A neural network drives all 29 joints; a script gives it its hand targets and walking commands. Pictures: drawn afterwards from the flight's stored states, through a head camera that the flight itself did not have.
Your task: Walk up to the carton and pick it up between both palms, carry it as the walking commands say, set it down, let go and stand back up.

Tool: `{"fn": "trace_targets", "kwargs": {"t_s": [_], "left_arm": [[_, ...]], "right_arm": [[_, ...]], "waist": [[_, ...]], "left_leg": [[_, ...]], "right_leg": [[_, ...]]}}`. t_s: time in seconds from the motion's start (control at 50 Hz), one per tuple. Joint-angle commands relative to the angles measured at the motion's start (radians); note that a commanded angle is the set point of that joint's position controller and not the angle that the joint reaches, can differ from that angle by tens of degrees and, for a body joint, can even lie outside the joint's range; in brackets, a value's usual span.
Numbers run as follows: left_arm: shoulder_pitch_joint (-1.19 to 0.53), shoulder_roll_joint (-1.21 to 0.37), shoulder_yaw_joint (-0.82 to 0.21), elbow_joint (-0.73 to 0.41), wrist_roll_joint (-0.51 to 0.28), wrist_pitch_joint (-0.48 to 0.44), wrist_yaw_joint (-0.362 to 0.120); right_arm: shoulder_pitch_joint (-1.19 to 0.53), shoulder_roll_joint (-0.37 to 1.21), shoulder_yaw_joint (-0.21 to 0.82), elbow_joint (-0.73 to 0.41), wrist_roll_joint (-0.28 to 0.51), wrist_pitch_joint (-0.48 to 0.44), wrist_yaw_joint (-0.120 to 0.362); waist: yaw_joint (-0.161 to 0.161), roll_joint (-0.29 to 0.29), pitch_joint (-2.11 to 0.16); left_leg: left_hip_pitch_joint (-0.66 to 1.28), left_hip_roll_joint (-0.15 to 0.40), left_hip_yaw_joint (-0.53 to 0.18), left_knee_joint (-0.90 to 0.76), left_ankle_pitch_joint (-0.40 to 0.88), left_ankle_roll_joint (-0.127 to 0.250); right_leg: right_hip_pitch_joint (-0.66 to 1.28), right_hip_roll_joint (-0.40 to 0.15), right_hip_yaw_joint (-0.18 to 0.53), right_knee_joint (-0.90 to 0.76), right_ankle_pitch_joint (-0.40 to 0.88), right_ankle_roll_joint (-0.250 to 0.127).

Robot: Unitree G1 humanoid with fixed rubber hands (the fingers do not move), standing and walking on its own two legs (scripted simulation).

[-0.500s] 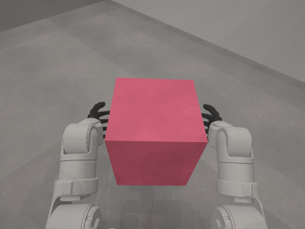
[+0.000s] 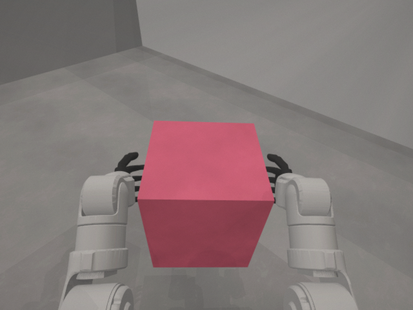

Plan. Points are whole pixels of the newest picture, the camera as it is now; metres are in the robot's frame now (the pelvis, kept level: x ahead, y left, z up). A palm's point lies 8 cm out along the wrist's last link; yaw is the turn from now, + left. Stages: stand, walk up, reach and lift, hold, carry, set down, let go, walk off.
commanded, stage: carry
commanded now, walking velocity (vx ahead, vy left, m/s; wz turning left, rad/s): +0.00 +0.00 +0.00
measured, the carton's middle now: (202, 196) +0.35 +0.01 +0.06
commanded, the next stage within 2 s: none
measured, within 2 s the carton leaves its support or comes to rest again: neither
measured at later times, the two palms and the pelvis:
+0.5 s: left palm (119, 199) +0.31 +0.17 +0.11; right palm (278, 202) +0.30 -0.13 +0.10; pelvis -0.02 +0.02 +0.00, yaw -1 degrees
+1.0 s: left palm (117, 195) +0.33 +0.18 +0.10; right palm (270, 197) +0.32 -0.13 +0.10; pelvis +0.01 +0.03 +0.00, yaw -1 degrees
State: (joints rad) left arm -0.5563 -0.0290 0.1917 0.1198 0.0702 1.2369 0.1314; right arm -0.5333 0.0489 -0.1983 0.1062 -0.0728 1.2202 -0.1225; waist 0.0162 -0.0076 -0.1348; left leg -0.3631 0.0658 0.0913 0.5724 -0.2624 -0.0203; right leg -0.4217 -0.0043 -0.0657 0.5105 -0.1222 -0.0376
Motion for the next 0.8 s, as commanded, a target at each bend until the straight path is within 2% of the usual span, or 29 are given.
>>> {"fn": "trace_targets", "kwargs": {"t_s": [0.0, 0.04, 0.14, 0.32, 0.54, 0.78], "left_arm": [[-0.739, -1.058, -0.609, -0.098, -0.436, -0.022, -0.281], [-0.713, -1.049, -0.583, -0.085, -0.421, -0.018, -0.273], [-0.689, -1.065, -0.552, -0.056, -0.394, -0.017, -0.263], [-0.725, -1.103, -0.589, -0.113, -0.412, -0.044, -0.251], [-0.629, -1.092, -0.638, -0.143, -0.413, -0.07, -0.264], [-0.545, -1.056, -0.647, -0.154, -0.379, -0.103, -0.264]], "right_arm": [[-0.752, 1.045, 0.639, -0.092, 0.424, -0.02, 0.256], [-0.737, 1.04, 0.632, -0.074, 0.428, -0.014, 0.257], [-0.721, 1.053, 0.611, -0.036, 0.428, -0.012, 0.266], [-0.72, 1.064, 0.616, -0.082, 0.433, -0.049, 0.262], [-0.643, 1.035, 0.644, -0.155, 0.398, -0.08, 0.246], [-0.567, 1.014, 0.656, -0.153, 0.378, -0.103, 0.253]], "waist": [[-0.019, -0.081, -0.245], [-0.014, -0.08, -0.237], [-0.008, -0.039, -0.235], [-0.01, 0.015, -0.277], [-0.017, 0.002, -0.315], [-0.014, 0.013, -0.302]], "left_leg": [[0.105, 0.021, -0.034, -0.068, -0.1, 0.011], [0.067, 0.022, -0.036, -0.087, -0.134, 0.009], [-0.002, 0.042, -0.058, -0.125, -0.158, 0.012], [-0.026, 0.075, -0.093, -0.162, -0.208, 0.025], [0.032, 0.084, -0.089, -0.113, -0.056, 0.035], [0.037, 0.09, -0.089, -0.101, 0.033, 0.034]], "right_leg": [[0.048, -0.148, 0.177, -0.228, -0.373, 0.015], [0.071, -0.145, 0.163, -0.221, -0.388, 0.02], [0.115, -0.143, 0.123, -0.173, -0.321, 0.021], [0.131, -0.136, 0.09, -0.109, -0.244, 0.022], [0.129, -0.155, 0.075, -0.075, -0.119, 0.022], [0.157, -0.159, 0.054, -0.041, -0.021, 0.026]]}}
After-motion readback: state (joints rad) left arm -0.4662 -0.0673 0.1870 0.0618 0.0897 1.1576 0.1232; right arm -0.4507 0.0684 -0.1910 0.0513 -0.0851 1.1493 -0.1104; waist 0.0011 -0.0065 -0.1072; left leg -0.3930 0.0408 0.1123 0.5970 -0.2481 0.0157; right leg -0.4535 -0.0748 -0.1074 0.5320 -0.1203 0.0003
